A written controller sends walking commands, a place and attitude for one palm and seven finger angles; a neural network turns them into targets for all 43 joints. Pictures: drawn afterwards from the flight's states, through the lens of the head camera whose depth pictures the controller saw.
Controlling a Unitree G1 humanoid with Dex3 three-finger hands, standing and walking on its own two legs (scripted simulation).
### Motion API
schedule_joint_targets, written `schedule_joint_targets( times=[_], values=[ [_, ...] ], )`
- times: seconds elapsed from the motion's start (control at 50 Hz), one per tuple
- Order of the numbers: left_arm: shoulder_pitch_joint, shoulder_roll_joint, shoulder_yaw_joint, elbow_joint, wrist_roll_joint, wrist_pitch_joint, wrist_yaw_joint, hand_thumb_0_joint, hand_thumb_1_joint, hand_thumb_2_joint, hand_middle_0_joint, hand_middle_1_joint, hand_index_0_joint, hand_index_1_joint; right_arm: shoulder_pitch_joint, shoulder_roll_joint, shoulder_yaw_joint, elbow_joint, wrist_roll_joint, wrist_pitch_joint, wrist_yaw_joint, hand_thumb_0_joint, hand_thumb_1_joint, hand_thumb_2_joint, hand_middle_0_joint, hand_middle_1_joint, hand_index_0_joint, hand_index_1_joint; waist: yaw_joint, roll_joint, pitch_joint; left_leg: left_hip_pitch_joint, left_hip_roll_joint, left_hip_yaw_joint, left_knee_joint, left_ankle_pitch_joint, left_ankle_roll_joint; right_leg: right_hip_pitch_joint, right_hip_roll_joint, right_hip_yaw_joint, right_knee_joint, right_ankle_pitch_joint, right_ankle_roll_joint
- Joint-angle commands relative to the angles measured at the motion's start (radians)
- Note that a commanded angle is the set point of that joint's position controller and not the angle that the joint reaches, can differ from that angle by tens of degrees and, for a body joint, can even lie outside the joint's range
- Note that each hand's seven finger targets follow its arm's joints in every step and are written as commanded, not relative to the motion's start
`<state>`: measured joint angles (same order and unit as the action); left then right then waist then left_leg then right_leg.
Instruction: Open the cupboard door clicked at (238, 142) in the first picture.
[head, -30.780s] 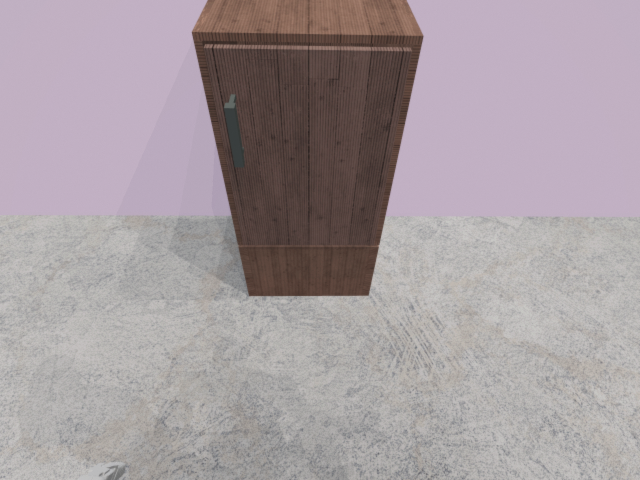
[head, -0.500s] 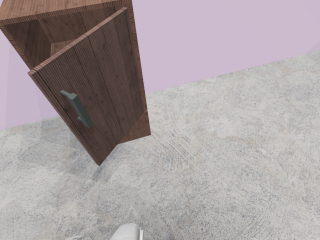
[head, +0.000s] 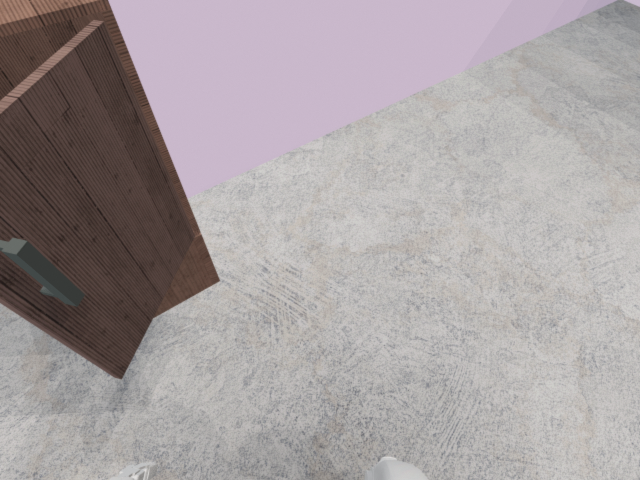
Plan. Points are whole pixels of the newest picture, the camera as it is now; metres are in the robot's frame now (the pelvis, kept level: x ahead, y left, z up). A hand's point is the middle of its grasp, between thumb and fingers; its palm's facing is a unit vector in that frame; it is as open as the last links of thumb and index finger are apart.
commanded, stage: walk to a spot facing it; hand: left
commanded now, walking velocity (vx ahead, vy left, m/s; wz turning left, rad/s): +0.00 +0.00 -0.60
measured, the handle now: (35, 272) +0.35 +0.43 -0.02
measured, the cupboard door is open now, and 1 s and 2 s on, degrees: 41 41 41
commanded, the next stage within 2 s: turn to face it in 1.90 s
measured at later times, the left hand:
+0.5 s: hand (217, 444) +0.17 +0.16 -0.17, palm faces -0.27 -0.94 -0.19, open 7.4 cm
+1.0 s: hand (289, 407) +0.23 +0.06 -0.16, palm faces -0.55 -0.81 -0.22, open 7.4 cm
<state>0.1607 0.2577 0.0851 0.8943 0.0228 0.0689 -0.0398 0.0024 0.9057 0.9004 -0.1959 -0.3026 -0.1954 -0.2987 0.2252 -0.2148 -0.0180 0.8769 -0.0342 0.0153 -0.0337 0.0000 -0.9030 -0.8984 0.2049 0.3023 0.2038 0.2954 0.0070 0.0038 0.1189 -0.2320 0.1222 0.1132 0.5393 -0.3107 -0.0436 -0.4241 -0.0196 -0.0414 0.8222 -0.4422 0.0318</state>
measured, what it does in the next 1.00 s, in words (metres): walks ahead, turning right: right foot, then left foot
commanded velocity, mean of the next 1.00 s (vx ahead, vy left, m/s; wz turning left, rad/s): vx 0.15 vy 0.00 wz -0.57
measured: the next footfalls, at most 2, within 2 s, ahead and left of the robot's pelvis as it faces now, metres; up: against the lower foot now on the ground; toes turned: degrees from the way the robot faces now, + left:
right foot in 0.06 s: +0.05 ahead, -0.13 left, +0.00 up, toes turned -6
left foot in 0.40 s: +0.10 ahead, +0.10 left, +0.00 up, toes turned -13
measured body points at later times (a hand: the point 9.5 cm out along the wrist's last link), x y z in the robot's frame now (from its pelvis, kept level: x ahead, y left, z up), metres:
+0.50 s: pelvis +0.03 +0.00 +0.00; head +0.08 +0.01 +0.44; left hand +0.19 +0.21 -0.16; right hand +0.03 -0.27 -0.12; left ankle +0.06 +0.10 -0.73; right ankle -0.02 -0.12 -0.68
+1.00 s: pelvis +0.09 -0.08 +0.01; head +0.12 -0.10 +0.45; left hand +0.26 +0.10 -0.14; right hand -0.01 -0.34 -0.13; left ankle +0.21 +0.02 -0.68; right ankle -0.01 -0.14 -0.73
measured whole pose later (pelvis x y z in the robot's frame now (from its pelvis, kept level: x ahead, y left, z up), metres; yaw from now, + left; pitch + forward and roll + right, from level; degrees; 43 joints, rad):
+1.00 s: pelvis +0.09 -0.08 +0.01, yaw -36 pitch +1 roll +1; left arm 0.29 0.20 0.06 0.96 0.03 -0.02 -0.02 0.00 0.90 0.90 -0.20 -0.30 -0.20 -0.30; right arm 0.22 -0.25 -0.07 0.92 -0.02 0.01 0.02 0.01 -0.91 -0.90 0.20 0.30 0.20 0.29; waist -0.01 -0.01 0.06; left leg -0.54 0.10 0.06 0.93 -0.30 -0.07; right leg -0.14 0.02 0.02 0.43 -0.30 -0.04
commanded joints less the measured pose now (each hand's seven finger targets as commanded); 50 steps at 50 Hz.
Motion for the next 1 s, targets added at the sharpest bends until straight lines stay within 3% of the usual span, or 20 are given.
schedule_joint_targets(
  times=[0.0,0.04,0.06,0.08,0.14,0.26,0.34,0.36,0.38,0.4,0.46,0.52,0.66,0.7,0.72,0.74,0.76,0.8,0.86,0.98],
  values=[
    [0.067,0.079,0.011,-0.061,-0.003,-0.041,-0.001,0.000,0.900,0.900,-0.200,-0.300,-0.200,-0.300,0.022,-0.219,-0.074,-0.054,0.009,-0.006,0.000,0.000,-0.900,-0.900,0.200,0.300,0.200,0.300,0.025,0.138,-0.163,-0.024,0.156,-0.036,0.046,0.343,0.074,0.277,0.022,-0.044,-0.324,0.235,-0.033],
    [0.179,0.272,0.049,-0.030,0.002,-0.053,0.028,0.000,0.900,0.900,-0.200,-0.300,-0.200,-0.300,-0.043,-0.107,-0.050,-0.114,0.025,0.000,0.010,0.000,-0.900,-0.900,0.200,0.300,0.200,0.300,0.095,-0.355,-0.186,-0.373,-0.056,0.044,0.485,-0.375,-0.027,0.450,-0.376,0.488,-0.485,0.662,-0.214],
    [0.189,0.269,0.046,-0.030,-0.005,-0.051,0.040,0.000,0.900,0.900,-0.200,-0.300,-0.200,-0.300,-0.056,-0.145,-0.053,-0.107,0.025,0.011,0.001,0.000,-0.900,-0.900,0.200,0.300,0.200,0.300,0.107,-0.294,-0.195,-0.376,-0.036,-0.097,0.600,-0.335,-0.011,0.390,-0.367,0.495,-0.491,0.513,-0.267],
    [0.125,0.234,0.048,-0.044,0.001,-0.047,0.049,0.000,0.900,0.900,-0.200,-0.300,-0.200,-0.300,-0.071,-0.136,-0.060,-0.095,0.027,0.010,0.000,0.000,-0.900,-0.900,0.200,0.300,0.200,0.300,0.075,-0.318,-0.173,-0.409,-0.028,-0.121,0.645,-0.277,-0.011,0.362,-0.304,0.492,-0.488,0.438,-0.266],
    [0.015,0.171,0.029,-0.079,0.003,-0.044,0.056,0.000,0.900,0.900,-0.200,-0.300,-0.200,-0.300,-0.047,-0.110,-0.055,-0.056,0.024,0.011,0.009,0.000,-0.900,-0.900,0.200,0.300,0.200,0.300,0.017,-0.171,-0.164,-0.300,-0.030,-0.100,0.564,-0.149,-0.025,0.256,-0.215,0.339,-0.448,0.479,-0.225],
    [0.029,0.185,0.034,-0.072,0.005,-0.045,0.050,0.000,0.900,0.900,-0.200,-0.300,-0.200,-0.300,-0.031,-0.086,-0.055,-0.053,0.030,0.006,0.008,0.000,-0.900,-0.900,0.200,0.300,0.200,0.300,0.016,-0.162,-0.154,-0.202,-0.091,-0.083,0.292,-0.124,-0.020,0.230,-0.179,0.393,-0.443,0.486,-0.228],
    [-0.025,0.161,0.031,-0.089,-0.006,-0.039,0.048,0.000,0.900,0.900,-0.200,-0.300,-0.200,-0.300,0.072,-0.099,-0.053,-0.027,0.033,-0.014,-0.004,0.000,-0.900,-0.900,0.200,0.300,0.200,0.300,-0.049,-0.128,-0.169,0.030,-0.097,-0.094,-0.033,0.036,-0.005,0.099,-0.125,0.403,-0.369,0.429,-0.157],
    [-0.029,0.113,0.022,-0.103,-0.012,-0.034,0.044,0.000,0.900,0.900,-0.200,-0.300,-0.200,-0.300,0.117,-0.155,-0.060,-0.019,0.024,-0.025,-0.009,0.000,-0.900,-0.900,0.200,0.300,0.200,0.300,-0.067,0.028,-0.182,0.149,0.026,-0.232,-0.189,0.020,0.040,-0.036,-0.027,0.329,-0.266,0.269,-0.100],
    [0.001,0.056,0.010,-0.124,-0.019,-0.033,0.031,0.000,0.900,0.900,-0.200,-0.300,-0.200,-0.300,0.121,-0.259,-0.078,-0.034,0.007,-0.029,-0.012,0.000,-0.900,-0.900,0.200,0.300,0.200,0.300,-0.057,0.322,-0.174,0.198,0.297,-0.515,-0.295,0.059,0.151,-0.185,0.108,0.142,-0.032,-0.068,-0.030],
    [-0.040,0.087,0.009,-0.146,-0.007,-0.043,0.024,0.000,0.900,0.900,-0.200,-0.300,-0.200,-0.300,0.127,-0.270,-0.076,-0.052,0.007,-0.026,-0.017,0.000,-0.900,-0.900,0.200,0.300,0.200,0.300,-0.066,0.228,-0.145,0.091,0.391,-0.559,-0.288,0.125,0.231,-0.164,0.054,0.110,0.156,-0.157,-0.012],
    [-0.007,0.069,0.024,-0.092,0.003,-0.037,0.009,0.000,0.900,0.900,-0.200,-0.300,-0.200,-0.300,0.044,-0.183,-0.049,-0.064,-0.001,-0.036,-0.021,0.000,-0.900,-0.900,0.200,0.300,0.200,0.300,-0.006,0.180,-0.141,0.107,0.235,-0.269,-0.204,0.496,0.176,-0.179,0.013,0.090,0.384,-0.035,0.017],
    [-0.028,0.039,0.012,-0.090,-0.003,-0.026,0.001,0.000,0.900,0.900,-0.200,-0.300,-0.200,-0.300,0.062,-0.160,-0.047,-0.057,0.003,-0.033,-0.019,0.000,-0.900,-0.900,0.200,0.300,0.200,0.300,-0.020,0.168,-0.149,0.149,0.182,-0.110,-0.167,0.612,0.148,-0.143,-0.005,0.030,0.285,0.012,0.029],
    [-0.124,0.021,-0.001,-0.116,0.005,-0.043,-0.022,0.000,0.900,0.900,-0.200,-0.300,-0.200,-0.300,0.139,-0.203,-0.071,-0.010,-0.005,-0.030,0.005,0.000,-0.900,-0.900,0.200,0.300,0.200,0.300,-0.074,0.203,-0.107,0.089,0.232,-0.075,-0.218,0.014,0.139,0.016,0.002,-0.080,-0.140,-0.022,-0.017],
    [-0.017,0.039,0.007,-0.081,0.007,-0.051,-0.019,0.000,0.900,0.900,-0.200,-0.300,-0.200,-0.300,0.103,-0.202,-0.073,-0.013,-0.001,-0.028,0.013,0.000,-0.900,-0.900,0.200,0.300,0.200,0.300,-0.013,0.151,-0.123,0.005,0.207,-0.010,-0.105,-0.093,0.095,0.198,0.028,-0.110,-0.302,0.076,-0.039],
    [0.084,0.085,0.023,-0.042,0.009,-0.059,-0.011,0.000,0.900,0.900,-0.200,-0.300,-0.200,-0.300,0.078,-0.181,-0.069,-0.021,0.005,-0.029,0.018,0.000,-0.900,-0.900,0.200,0.300,0.200,0.300,0.042,0.038,-0.154,-0.143,0.153,0.051,0.046,-0.145,0.054,0.401,-0.006,-0.045,-0.383,0.060,-0.074],
    [0.215,0.211,0.050,-0.004,0.013,-0.073,0.006,0.000,0.900,0.900,-0.200,-0.300,-0.200,-0.300,0.019,-0.102,-0.050,-0.065,0.024,-0.030,0.030,0.000,-0.900,-0.900,0.200,0.300,0.200,0.300,0.118,-0.320,-0.180,-0.437,0.009,0.168,0.367,-0.305,-0.006,0.617,-0.269,0.367,-0.529,-0.102,-0.186],
    [0.283,0.261,0.062,0.008,-0.007,-0.073,0.026,0.000,0.900,0.900,-0.200,-0.300,-0.200,-0.300,-0.110,-0.125,-0.043,-0.123,0.018,-0.028,0.028,0.000,-0.900,-0.900,0.200,0.300,0.200,0.300,0.169,-0.374,-0.137,-0.595,-0.035,0.010,0.555,-0.392,-0.015,0.576,-0.396,0.631,-0.623,-0.052,-0.287],
    [0.197,0.195,0.047,0.000,-0.004,-0.084,0.044,0.000,0.900,0.900,-0.200,-0.300,-0.200,-0.300,-0.155,-0.138,-0.062,-0.110,0.019,-0.036,0.035,0.000,-0.900,-0.900,0.200,0.300,0.200,0.300,0.106,-0.199,-0.054,-0.602,0.015,-0.112,0.634,-0.211,-0.010,0.464,-0.343,0.557,-0.610,-0.075,-0.299],
    [0.100,0.140,0.027,-0.028,0.001,-0.104,0.036,0.000,0.900,0.900,-0.200,-0.300,-0.200,-0.300,-0.081,-0.101,-0.062,-0.056,0.009,-0.028,0.048,0.000,-0.900,-0.900,0.200,0.300,0.200,0.300,0.020,-0.147,-0.037,-0.415,0.004,-0.074,0.500,-0.047,-0.031,0.268,-0.227,0.331,-0.616,0.057,-0.238],
    [0.136,0.144,0.026,0.007,0.000,-0.124,0.024,0.000,0.900,0.900,-0.200,-0.300,-0.200,-0.300,-0.108,-0.085,-0.060,-0.070,0.013,-0.048,0.055,0.000,-0.900,-0.900,0.200,0.300,0.200,0.300,0.013,-0.123,-0.041,-0.354,-0.038,-0.062,0.275,0.057,-0.030,0.294,-0.189,0.307,-0.602,0.160,-0.236]
  ],
)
